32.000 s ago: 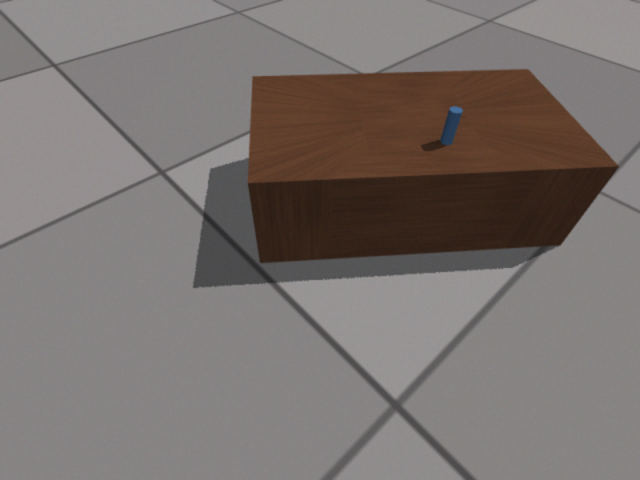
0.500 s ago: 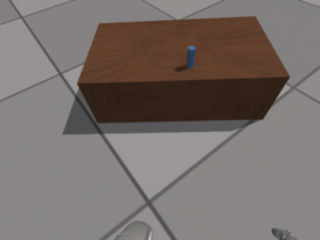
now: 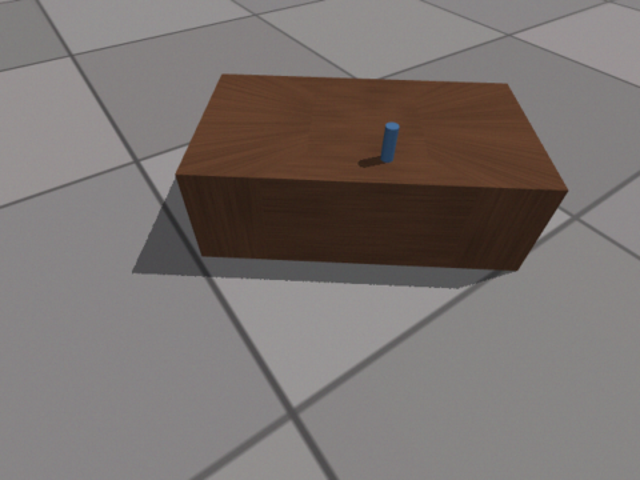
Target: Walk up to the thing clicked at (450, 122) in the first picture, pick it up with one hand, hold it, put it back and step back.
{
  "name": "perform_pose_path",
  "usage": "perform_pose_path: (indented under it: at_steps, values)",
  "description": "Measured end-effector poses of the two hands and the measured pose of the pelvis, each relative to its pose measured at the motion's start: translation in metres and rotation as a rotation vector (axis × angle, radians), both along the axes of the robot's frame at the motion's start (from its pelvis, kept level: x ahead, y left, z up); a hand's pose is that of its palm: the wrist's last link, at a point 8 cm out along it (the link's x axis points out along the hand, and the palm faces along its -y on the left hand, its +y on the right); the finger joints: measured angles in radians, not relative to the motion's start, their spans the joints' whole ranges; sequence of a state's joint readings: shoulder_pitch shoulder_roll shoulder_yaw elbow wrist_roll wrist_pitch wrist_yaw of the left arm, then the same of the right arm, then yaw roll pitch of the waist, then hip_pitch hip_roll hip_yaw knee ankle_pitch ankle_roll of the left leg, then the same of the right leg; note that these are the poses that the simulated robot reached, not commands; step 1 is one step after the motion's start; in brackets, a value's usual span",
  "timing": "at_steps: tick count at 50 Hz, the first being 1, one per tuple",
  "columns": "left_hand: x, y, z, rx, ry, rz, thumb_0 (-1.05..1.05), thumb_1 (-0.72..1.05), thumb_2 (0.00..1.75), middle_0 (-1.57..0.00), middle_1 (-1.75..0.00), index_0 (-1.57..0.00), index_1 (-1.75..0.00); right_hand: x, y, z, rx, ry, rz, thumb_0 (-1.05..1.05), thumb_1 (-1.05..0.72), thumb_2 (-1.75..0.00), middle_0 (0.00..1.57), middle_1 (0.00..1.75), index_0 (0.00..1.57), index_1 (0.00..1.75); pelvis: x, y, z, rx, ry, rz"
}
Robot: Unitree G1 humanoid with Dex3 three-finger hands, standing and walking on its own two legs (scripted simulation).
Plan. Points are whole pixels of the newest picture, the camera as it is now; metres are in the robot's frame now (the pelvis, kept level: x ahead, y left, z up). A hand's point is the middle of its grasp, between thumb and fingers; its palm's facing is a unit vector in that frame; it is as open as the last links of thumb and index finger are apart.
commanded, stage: step back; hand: right
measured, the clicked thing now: (389, 142) +1.17 -0.18 -0.28
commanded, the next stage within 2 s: stand in 0.54 s
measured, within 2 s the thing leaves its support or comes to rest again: neither
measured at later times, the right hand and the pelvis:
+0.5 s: hand out of the picture +0.15 -0.22 -0.15, palm faces -0.02 +0.94 -0.34, open 7.4 cm; pelvis +0.06 +0.03 +0.00, yaw +0 degrees
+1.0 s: hand out of the picture +0.12 -0.23 -0.13, palm faces +0.00 +0.94 -0.33, open 7.4 cm; pelvis +0.03 +0.02 +0.02, yaw +0 degrees
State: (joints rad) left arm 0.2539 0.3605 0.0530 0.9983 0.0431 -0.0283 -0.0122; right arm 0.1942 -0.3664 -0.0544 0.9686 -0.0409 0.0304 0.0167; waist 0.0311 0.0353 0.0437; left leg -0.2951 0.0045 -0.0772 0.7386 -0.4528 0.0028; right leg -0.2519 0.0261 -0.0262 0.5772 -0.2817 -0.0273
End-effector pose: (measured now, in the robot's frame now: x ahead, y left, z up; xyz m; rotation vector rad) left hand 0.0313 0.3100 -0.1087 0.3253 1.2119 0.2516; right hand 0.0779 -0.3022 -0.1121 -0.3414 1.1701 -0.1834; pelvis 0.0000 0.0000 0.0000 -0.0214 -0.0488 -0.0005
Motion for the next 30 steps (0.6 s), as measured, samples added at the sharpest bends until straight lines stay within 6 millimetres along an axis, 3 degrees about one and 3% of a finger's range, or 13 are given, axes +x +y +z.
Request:
perform_pose_path:
  at_steps: [5,10,17,26,30]
  values:
    - [0.002,0.000,0.005,-0.007,-0.006,0.019,0.01,0.90,0.90,-0.21,-0.30,-0.21,-0.30,0.009,0.001,0.002,0.000,0.018,0.025,0.01,-0.90,-0.90,0.20,0.30,0.20,0.30,0.007,0.006,0.005,0.022,0.014,0.013]
    - [0.018,0.018,0.000,-0.007,0.005,0.014,0.01,0.90,0.90,-0.21,-0.30,-0.21,-0.30,0.016,0.011,-0.001,-0.020,0.040,0.025,0.01,-0.90,-0.90,0.20,0.30,0.20,0.30,0.018,0.021,0.000,0.031,0.020,0.027]
    - [0.065,0.030,-0.001,0.002,-0.003,-0.025,0.01,0.90,0.90,-0.20,-0.30,-0.21,-0.30,0.028,0.030,0.000,0.004,0.042,-0.008,0.01,-0.90,-0.90,0.20,0.30,0.20,0.30,0.041,0.024,0.002,0.036,0.032,0.001]
    - [0.124,0.027,0.007,0.008,-0.091,-0.054,0.01,0.90,0.90,-0.20,-0.30,-0.21,-0.30,0.067,0.037,-0.004,0.018,-0.005,-0.022,0.01,-0.90,-0.90,0.20,0.30,0.20,0.30,0.062,0.030,0.002,0.028,0.036,0.003]
    - [0.141,0.024,0.011,0.000,-0.116,-0.061,0.01,0.90,0.90,-0.20,-0.30,-0.21,-0.30,0.078,0.039,0.000,0.020,-0.022,-0.018,0.01,-0.90,-0.90,0.20,0.30,0.20,0.30,0.065,0.030,0.004,0.028,0.030,0.001]
